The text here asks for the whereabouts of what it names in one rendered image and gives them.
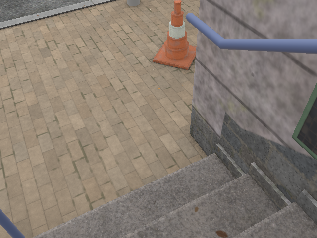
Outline stairs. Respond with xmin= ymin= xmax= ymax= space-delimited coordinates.
xmin=32 ymin=153 xmax=317 ymax=238

